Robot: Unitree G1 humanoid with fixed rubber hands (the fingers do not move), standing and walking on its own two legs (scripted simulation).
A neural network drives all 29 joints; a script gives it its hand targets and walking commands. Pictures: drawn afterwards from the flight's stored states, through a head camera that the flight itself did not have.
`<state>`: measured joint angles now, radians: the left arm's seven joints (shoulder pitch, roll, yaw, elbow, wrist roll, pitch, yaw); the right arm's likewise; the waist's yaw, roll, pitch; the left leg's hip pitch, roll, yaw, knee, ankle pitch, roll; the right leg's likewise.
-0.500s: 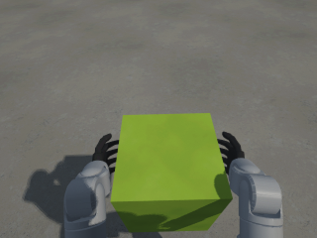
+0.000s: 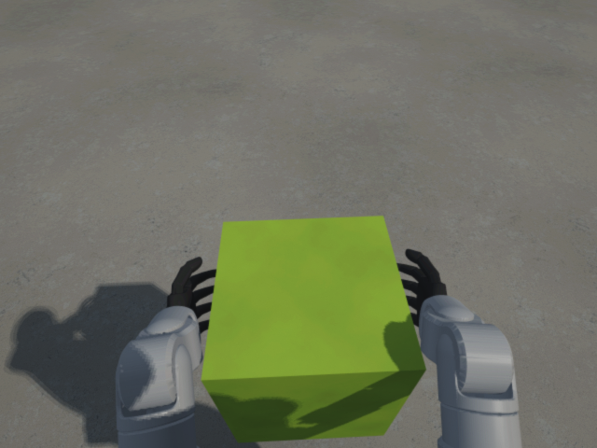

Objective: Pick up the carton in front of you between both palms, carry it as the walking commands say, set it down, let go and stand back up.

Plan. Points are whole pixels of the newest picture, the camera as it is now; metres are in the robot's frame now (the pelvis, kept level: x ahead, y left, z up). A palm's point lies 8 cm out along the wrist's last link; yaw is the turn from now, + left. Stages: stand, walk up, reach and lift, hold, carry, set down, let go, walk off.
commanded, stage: carry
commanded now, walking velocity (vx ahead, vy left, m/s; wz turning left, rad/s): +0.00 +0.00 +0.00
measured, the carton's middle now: (307, 334) +0.28 +0.00 +0.00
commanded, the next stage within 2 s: none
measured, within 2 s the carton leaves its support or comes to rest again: neither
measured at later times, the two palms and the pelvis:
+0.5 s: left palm (210, 211) +0.41 +0.13 +0.11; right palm (420, 207) +0.41 -0.17 +0.10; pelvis +0.15 -0.02 +0.01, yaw +1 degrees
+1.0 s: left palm (211, 217) +0.40 +0.13 +0.10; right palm (424, 210) +0.41 -0.17 +0.10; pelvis +0.14 -0.02 +0.01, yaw +1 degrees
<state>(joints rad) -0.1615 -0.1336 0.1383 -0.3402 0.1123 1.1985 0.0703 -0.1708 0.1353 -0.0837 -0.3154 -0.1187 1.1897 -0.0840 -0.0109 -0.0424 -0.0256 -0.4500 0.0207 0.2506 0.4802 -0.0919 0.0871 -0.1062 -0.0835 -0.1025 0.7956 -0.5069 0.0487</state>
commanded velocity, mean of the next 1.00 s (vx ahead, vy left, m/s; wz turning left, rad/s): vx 0.00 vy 0.00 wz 0.00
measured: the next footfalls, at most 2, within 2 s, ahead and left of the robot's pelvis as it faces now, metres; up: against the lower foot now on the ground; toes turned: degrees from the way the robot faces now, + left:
right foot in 0.22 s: +0.15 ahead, -0.15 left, +0.00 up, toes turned +7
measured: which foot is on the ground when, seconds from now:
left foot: down 0.00-1.00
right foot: up 0.00-0.20, down 0.22-1.00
